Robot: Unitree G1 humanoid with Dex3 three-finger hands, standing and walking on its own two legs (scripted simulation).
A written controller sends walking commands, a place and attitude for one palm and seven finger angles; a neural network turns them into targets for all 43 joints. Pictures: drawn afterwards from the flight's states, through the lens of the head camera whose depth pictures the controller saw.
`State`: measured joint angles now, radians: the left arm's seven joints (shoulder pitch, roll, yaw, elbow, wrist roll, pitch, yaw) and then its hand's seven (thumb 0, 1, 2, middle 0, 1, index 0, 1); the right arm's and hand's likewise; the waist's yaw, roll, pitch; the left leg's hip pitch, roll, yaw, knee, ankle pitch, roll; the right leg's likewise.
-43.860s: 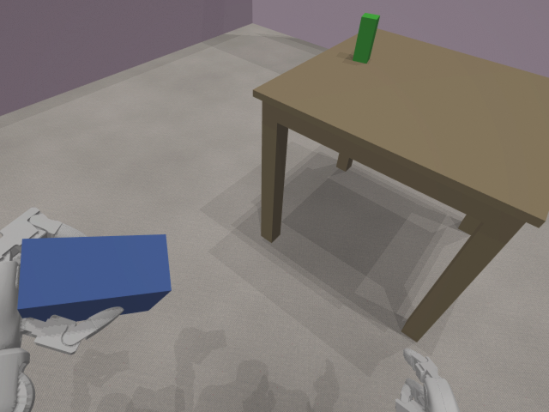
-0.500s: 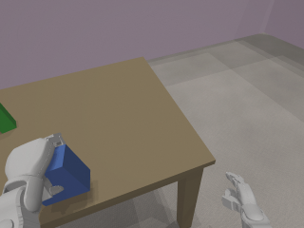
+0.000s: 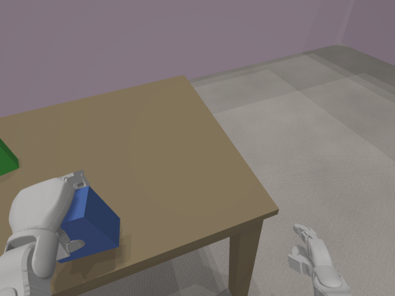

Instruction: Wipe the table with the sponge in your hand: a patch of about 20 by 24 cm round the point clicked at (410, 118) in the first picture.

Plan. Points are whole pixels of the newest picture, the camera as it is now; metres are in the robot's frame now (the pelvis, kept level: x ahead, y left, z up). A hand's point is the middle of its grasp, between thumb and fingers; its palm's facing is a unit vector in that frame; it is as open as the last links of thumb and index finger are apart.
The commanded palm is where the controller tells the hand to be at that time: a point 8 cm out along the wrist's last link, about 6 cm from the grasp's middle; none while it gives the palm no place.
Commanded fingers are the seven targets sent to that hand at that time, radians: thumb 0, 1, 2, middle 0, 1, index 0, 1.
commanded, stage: step back with the hand held close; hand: left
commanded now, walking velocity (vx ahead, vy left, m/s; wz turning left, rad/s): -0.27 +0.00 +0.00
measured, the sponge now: (80, 231) +0.19 +0.27 +0.07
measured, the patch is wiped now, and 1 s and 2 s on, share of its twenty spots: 1.00 1.00 1.00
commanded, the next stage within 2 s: stop stepping back and stand still in 1.42 s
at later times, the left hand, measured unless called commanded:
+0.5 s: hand (37, 215) +0.17 +0.29 +0.16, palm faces +0.37 -0.83 -0.41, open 10.0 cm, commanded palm +0.12 +0.32 +0.19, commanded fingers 0.00 0.10 1.30 -1.20 -1.60 -1.20 -1.60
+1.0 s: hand out of the picture +0.08 +0.29 +0.16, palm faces +0.41 -0.85 -0.34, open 10.0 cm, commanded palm +0.03 +0.33 +0.19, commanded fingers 0.00 0.10 1.30 -1.20 -1.60 -1.20 -1.60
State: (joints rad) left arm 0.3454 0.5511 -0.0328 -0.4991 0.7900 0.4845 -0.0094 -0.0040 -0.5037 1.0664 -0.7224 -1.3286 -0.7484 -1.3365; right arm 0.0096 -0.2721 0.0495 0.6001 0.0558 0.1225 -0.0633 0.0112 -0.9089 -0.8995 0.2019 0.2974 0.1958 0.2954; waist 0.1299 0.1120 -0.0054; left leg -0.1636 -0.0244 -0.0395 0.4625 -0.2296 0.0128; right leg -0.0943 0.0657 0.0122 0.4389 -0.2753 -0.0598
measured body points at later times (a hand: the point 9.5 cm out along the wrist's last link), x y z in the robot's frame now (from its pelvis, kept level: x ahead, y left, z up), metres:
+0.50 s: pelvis -0.04 +0.04 -0.02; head -0.03 +0.06 +0.43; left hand +0.14 +0.33 +0.18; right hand +0.12 -0.21 -0.10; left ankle +0.02 +0.11 -0.74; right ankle -0.02 -0.09 -0.74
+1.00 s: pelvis -0.12 +0.04 -0.02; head -0.12 +0.07 +0.43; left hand +0.05 +0.33 +0.18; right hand +0.08 -0.18 -0.08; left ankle +0.01 +0.12 -0.74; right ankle -0.07 -0.09 -0.74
